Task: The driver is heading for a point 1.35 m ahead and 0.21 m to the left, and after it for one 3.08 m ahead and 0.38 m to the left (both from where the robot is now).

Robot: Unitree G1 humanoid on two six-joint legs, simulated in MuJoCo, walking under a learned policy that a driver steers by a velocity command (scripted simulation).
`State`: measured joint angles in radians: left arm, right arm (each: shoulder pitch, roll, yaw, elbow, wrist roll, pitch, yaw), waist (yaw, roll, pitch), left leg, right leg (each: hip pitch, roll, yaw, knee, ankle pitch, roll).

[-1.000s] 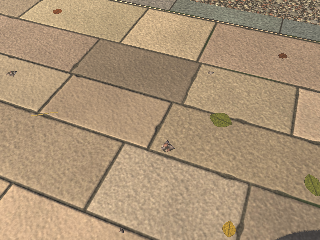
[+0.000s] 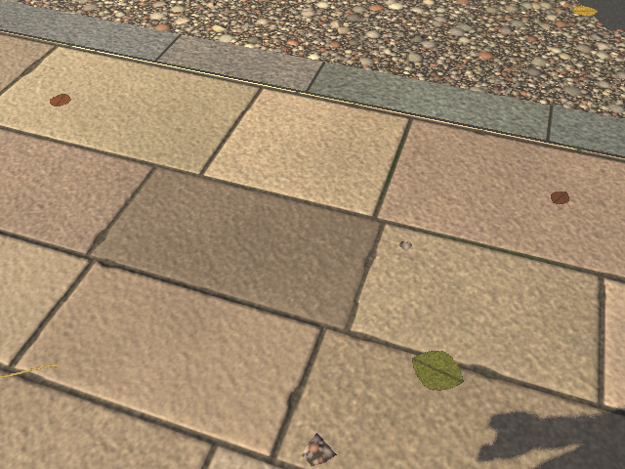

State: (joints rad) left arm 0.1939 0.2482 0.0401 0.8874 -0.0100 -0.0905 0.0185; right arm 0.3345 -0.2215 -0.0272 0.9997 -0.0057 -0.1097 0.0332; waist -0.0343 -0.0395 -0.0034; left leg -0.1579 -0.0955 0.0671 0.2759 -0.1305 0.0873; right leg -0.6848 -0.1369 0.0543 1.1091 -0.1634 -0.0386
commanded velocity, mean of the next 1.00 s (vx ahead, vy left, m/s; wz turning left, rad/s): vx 0.50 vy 0.00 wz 0.00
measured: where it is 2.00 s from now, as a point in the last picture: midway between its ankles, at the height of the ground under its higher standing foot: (315, 274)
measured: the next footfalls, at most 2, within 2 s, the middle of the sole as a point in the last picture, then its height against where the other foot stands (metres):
right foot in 0.30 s outside the picture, level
left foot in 0.86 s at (281, 413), level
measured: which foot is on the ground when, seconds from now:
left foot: down 0.00-0.32, up 0.34-0.84, down 0.86-1.00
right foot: up 0.00-0.28, down 0.30-0.88, up 0.90-1.00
